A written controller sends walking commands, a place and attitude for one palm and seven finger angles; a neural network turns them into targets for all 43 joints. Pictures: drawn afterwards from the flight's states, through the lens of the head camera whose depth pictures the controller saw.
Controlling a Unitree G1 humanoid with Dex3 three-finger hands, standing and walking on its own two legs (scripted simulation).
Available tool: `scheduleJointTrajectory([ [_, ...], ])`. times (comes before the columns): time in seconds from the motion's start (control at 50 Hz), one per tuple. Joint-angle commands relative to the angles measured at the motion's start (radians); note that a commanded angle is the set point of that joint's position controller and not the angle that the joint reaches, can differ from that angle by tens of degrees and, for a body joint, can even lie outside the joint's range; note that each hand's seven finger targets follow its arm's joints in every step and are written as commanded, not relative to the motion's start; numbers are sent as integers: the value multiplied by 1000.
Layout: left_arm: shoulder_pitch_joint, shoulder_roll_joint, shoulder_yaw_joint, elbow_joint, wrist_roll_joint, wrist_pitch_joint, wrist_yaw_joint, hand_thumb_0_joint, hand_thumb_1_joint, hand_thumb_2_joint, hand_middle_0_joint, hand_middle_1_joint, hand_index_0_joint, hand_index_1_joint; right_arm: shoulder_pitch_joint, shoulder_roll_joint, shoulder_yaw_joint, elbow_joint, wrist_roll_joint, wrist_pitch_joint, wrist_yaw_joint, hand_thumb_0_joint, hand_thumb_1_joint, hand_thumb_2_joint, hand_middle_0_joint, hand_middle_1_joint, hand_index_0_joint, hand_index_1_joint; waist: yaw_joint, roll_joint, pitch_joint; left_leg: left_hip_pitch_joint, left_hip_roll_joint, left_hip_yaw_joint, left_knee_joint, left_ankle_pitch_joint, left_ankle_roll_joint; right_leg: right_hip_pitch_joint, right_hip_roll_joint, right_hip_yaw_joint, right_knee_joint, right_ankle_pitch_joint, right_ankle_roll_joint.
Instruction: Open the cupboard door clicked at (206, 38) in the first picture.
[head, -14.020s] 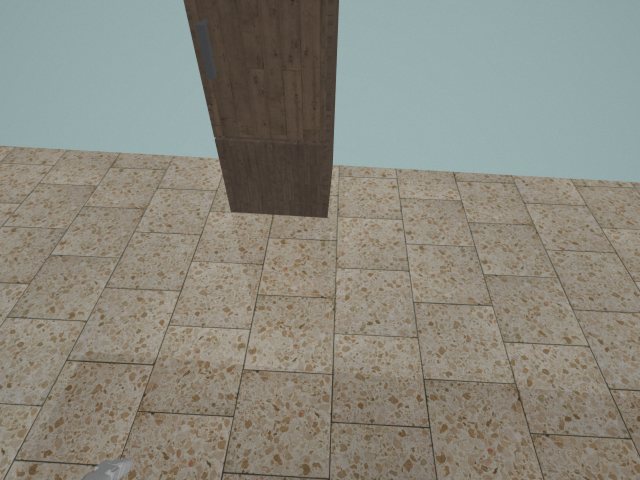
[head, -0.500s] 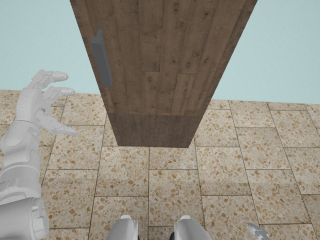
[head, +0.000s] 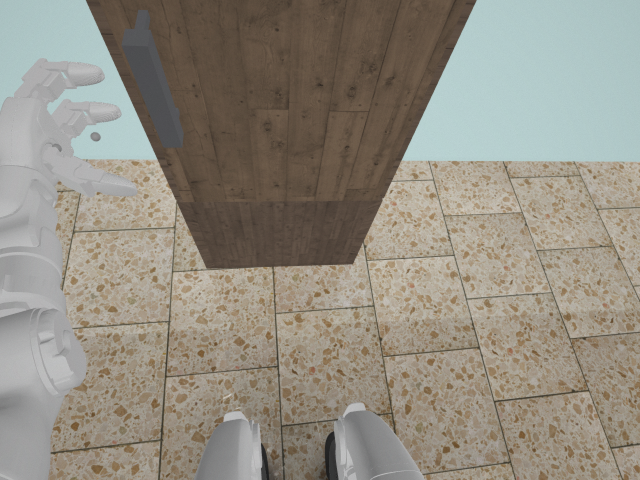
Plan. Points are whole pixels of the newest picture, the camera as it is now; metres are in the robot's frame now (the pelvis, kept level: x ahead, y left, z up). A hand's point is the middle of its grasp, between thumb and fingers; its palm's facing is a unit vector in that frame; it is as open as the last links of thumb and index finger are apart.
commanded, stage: move the hooked fingers beside the handle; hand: left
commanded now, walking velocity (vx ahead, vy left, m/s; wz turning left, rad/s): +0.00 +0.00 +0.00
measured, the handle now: (159, 84) +0.59 +0.16 +0.07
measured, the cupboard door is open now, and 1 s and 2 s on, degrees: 0 0 0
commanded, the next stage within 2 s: slide the fingers in behind the handle in 1.02 s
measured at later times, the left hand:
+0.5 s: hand (107, 114) +0.54 +0.21 +0.07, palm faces -0.02 -1.00 -0.03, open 13.8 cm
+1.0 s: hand (104, 117) +0.54 +0.22 +0.07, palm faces -0.02 -1.00 -0.03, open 14.0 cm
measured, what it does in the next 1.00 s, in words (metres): stands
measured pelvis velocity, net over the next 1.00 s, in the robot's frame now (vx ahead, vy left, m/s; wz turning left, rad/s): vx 0.01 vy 0.00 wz -0.02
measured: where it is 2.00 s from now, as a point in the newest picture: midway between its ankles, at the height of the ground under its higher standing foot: outside the picture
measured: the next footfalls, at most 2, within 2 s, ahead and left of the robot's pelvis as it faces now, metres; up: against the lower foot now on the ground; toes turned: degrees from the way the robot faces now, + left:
none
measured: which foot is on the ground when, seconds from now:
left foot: down 0.00-1.00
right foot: down 0.00-1.00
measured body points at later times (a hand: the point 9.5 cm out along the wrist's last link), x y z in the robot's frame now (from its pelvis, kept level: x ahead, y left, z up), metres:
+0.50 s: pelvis +0.01 +0.00 +0.00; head +0.17 +0.02 +0.42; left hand +0.53 +0.27 +0.08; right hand -0.02 -0.26 -0.10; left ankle +0.02 +0.09 -0.65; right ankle +0.02 -0.12 -0.65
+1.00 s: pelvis +0.01 +0.00 -0.01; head +0.17 +0.03 +0.41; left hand +0.53 +0.27 +0.07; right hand +0.00 -0.26 -0.11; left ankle +0.02 +0.09 -0.65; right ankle +0.02 -0.12 -0.65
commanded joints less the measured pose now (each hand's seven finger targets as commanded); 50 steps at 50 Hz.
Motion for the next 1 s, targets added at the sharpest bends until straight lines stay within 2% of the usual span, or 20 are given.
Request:
scheduleJointTrajectory([
  [0.0,-493,276,19,-180,4,-63,19,0,-500,300,-300,-1200,-300,-1200,173,-192,-67,-39,-6,-7,-8,0,-900,-900,200,300,200,300,-29,145,-481,427,2,-103,-114,364,-12,82,24,22,-111,218,-15],
  [0.12,-580,287,15,-135,33,-46,46,0,-500,300,-300,-1200,-300,-1200,208,-195,-60,-39,-19,11,1,0,-900,-900,200,300,200,300,-50,175,-520,433,5,-115,-90,398,-13,43,27,15,-94,224,-15],
  [0.2,-620,375,69,-117,55,-40,68,0,-500,300,-300,-1200,-300,-1200,232,-201,-54,-41,-26,26,4,0,-900,-900,200,300,200,300,-58,163,-554,406,6,-112,-70,444,-9,76,31,17,-81,274,-13],
  [0.26,-555,369,75,-156,60,-47,63,0,-500,300,-300,-1200,-300,-1200,241,-193,-57,-59,-28,37,15,0,-900,-900,200,300,200,300,-31,197,-613,435,4,-102,-65,501,-10,116,34,20,-72,332,-16],
  [0.28,-531,348,64,-155,56,-43,54,0,-500,300,-300,-1200,-300,-1200,242,-191,-59,-59,-26,43,17,0,-900,-900,200,300,200,300,-34,185,-616,448,5,-100,-69,516,-11,123,35,20,-81,345,-13],
  [0.3,-501,372,85,-156,54,-39,51,0,-500,300,-300,-1200,-300,-1200,242,-194,-60,-63,-25,50,17,0,-900,-900,200,300,200,300,-19,169,-603,430,5,-97,-75,512,-11,147,36,21,-86,351,-13],
  [0.32,-507,332,56,-162,44,-33,45,0,-500,300,-300,-1200,-300,-1200,236,-189,-59,-64,-22,53,20,0,-900,-900,200,300,200,300,-31,178,-588,428,3,-91,-81,490,-8,145,37,21,-95,345,-11],
  [0.36,-507,309,45,-188,28,-32,30,0,-500,300,-300,-1200,-300,-1200,238,-187,-61,-65,-20,56,20,0,-900,-900,200,300,200,300,-33,175,-584,438,4,-90,-85,492,-6,155,41,21,-100,356,-14],
  [0.38,-519,338,64,-219,25,-37,28,0,-500,300,-300,-1200,-300,-1200,238,-192,-64,-60,-20,59,19,0,-900,-900,200,300,200,300,-26,182,-604,455,7,-93,-89,495,-9,161,42,23,-102,355,-13],
  [0.48,-508,259,18,-211,12,-50,32,0,-500,300,-300,-1200,-300,-1200,231,-182,-67,-45,-17,59,20,0,-900,-900,200,300,200,300,-38,187,-535,485,7,-99,-104,469,-12,111,45,14,-122,307,-16],
  [0.56,-497,273,20,-138,24,-39,49,0,-500,300,-300,-1200,-300,-1200,225,-184,-61,-45,-15,57,16,0,-900,-900,200,300,200,300,-48,144,-438,398,1,-87,-109,378,-4,107,42,18,-130,262,-16],
  [0.62,-505,307,27,-116,44,-42,58,0,-500,300,-300,-1200,-300,-1200,219,-189,-57,-52,-16,55,14,0,-900,-900,200,300,200,300,-48,141,-432,370,-1,-89,-105,355,-4,97,38,21,-122,240,-16],
  [0.64,-518,291,10,-118,44,-44,59,0,-500,300,-300,-1200,-300,-1200,213,-187,-56,-56,-17,53,15,0,-900,-900,200,300,200,300,-56,152,-431,369,-2,-88,-103,349,-3,90,37,23,-123,236,-15],
  [0.72,-530,319,44,-208,31,-90,50,0,-500,300,-300,-1200,-300,-1200,207,-189,-63,-59,-22,49,17,0,-900,-900,200,300,200,300,-30,219,-574,479,3,-100,-82,470,-16,102,37,21,-96,302,-20],
  [0.78,-522,298,30,-155,21,-71,39,0,-500,300,-300,-1200,-300,-1200,206,-189,-59,-55,-17,55,17,0,-900,-900,200,300,200,300,-46,166,-539,428,2,-94,-76,454,-9,117,40,22,-95,315,-13],
  [0.8,-516,339,58,-132,26,-58,39,0,-500,300,-300,-1200,-300,-1200,207,-195,-59,-55,-16,57,13,0,-900,-900,200,300,200,300,-43,148,-518,389,2,-92,-77,423,-6,130,38,23,-98,304,-12],
  [0.82,-531,321,32,-125,30,-48,33,0,-500,300,-300,-1200,-300,-1200,203,-192,-56,-57,-14,58,13,0,-900,-900,200,300,200,300,-50,160,-508,371,-2,-86,-78,398,-3,133,36,28,-102,296,-11],
  [0.86,-504,356,62,-142,31,-42,30,0,-500,300,-300,-1200,-300,-1200,210,-196,-57,-65,-14,58,10,0,-900,-900,200,300,200,300,-35,160,-532,387,-2,-86,-76,421,-2,144,38,28,-97,315,-15],
  [0.92,-553,313,26,-208,27,-62,28,0,-500,300,-300,-1200,-300,-1200,208,-189,-58,-56,-18,56,13,0,-900,-900,200,300,200,300,-41,221,-566,466,6,-105,-76,475,-14,93,38,16,-92,310,-17],
  [0.98,-518,297,38,-198,6,-70,23,0,-500,300,-300,-1200,-300,-1200,211,-191,-64,-47,-18,56,15,0,-900,-900,200,300,200,300,-38,194,-581,486,9,-109,-74,493,-17,95,44,14,-94,317,-17],
])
